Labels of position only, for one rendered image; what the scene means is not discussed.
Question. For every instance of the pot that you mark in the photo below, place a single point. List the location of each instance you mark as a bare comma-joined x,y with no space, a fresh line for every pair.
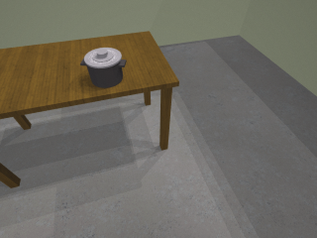
108,76

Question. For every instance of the lid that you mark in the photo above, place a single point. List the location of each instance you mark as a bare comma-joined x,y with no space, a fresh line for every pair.
93,60

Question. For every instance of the table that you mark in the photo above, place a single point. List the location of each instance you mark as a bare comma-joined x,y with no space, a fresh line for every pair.
49,76

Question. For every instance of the knob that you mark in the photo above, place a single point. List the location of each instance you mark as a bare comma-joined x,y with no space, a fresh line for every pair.
102,53

